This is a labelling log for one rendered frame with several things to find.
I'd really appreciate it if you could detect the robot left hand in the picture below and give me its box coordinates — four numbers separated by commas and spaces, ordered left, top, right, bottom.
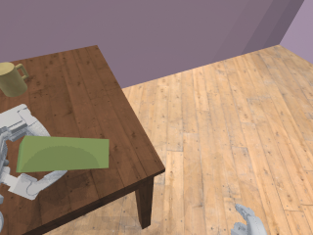
0, 104, 67, 201

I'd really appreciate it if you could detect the table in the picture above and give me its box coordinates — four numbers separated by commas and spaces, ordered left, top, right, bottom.
0, 45, 165, 235

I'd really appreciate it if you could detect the sponge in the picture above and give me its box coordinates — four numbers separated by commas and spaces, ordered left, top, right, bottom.
16, 135, 110, 173

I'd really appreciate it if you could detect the robot right hand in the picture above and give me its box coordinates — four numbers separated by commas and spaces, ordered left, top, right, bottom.
231, 204, 268, 235

